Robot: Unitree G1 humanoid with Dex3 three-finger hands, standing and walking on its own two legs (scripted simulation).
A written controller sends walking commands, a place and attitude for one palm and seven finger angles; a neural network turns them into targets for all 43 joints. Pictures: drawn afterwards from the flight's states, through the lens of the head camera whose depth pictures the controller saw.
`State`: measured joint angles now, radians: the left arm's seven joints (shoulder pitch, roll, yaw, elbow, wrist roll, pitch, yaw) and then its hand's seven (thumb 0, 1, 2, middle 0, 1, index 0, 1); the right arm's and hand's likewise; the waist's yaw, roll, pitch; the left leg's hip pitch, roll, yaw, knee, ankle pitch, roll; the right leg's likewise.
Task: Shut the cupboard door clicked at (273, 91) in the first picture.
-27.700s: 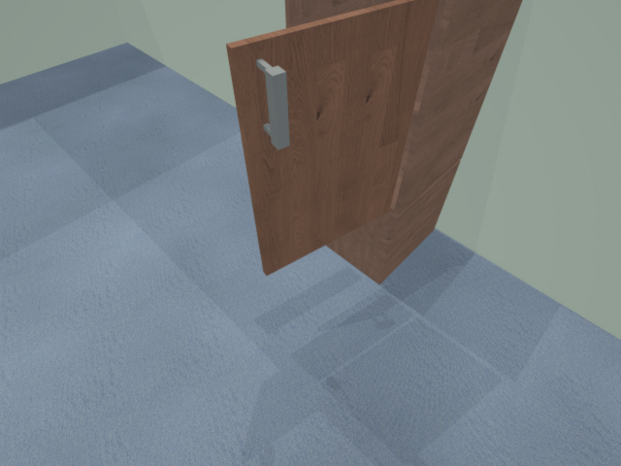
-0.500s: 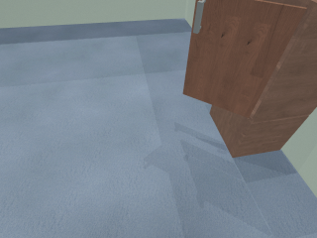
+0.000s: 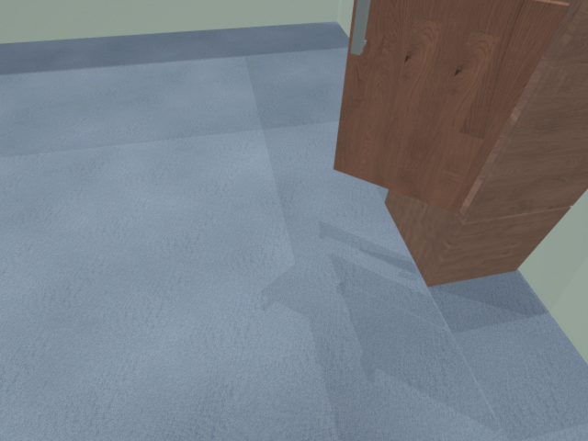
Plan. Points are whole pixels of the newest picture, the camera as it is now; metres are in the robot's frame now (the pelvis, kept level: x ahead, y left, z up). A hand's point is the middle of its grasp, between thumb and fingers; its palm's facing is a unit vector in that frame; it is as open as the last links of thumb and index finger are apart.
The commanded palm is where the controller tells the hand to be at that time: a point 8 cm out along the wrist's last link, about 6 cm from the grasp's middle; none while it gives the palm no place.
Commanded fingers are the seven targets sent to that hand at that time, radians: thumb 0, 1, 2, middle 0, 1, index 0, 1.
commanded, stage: look to check the result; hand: left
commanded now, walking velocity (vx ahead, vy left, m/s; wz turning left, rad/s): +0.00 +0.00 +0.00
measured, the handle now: (363, 21) +0.98 -0.13 +0.15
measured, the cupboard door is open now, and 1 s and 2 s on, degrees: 49 49 49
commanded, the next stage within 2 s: walk to a spot facing it in 0.32 s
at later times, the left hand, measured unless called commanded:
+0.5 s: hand out of the picture +0.01 +0.16 -0.18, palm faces +0.03 -0.99 -0.17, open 7.4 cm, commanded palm none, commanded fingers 0.00 0.90 0.90 -0.20 -0.30 -0.20 -0.30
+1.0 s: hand out of the picture +0.15 +0.26 -0.18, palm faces +0.22 -0.96 -0.17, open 7.4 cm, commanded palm none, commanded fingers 0.00 0.90 0.90 -0.20 -0.30 -0.20 -0.30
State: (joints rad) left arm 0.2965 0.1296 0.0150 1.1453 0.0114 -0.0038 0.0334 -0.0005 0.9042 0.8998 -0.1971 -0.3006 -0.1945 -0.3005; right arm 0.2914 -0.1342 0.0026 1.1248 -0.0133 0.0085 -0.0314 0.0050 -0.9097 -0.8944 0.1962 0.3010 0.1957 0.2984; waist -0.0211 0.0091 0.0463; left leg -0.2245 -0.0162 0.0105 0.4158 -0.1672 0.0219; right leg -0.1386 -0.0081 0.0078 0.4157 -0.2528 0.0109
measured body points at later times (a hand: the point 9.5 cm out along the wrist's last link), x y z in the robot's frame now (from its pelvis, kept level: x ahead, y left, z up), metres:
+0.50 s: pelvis +0.02 +0.00 +0.00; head +0.03 +0.00 +0.45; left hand +0.01 +0.22 -0.16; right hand +0.03 -0.22 -0.16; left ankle +0.04 +0.10 -0.74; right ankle -0.02 -0.13 -0.74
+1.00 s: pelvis +0.12 +0.06 +0.00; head +0.16 +0.09 +0.45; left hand +0.14 +0.31 -0.16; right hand +0.13 -0.17 -0.14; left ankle +0.08 +0.11 -0.74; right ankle +0.17 -0.09 -0.66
